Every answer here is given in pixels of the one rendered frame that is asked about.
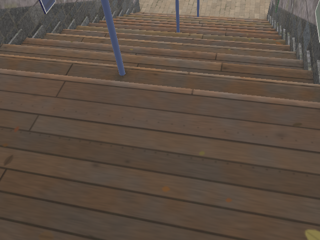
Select stairs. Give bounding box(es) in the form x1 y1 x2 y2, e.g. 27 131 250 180
0 12 320 103

